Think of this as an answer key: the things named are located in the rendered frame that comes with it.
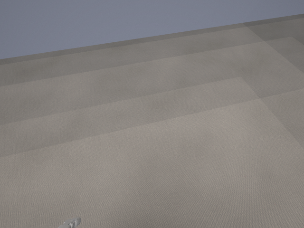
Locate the robot left hand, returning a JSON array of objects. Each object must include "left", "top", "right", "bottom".
[{"left": 58, "top": 218, "right": 81, "bottom": 228}]

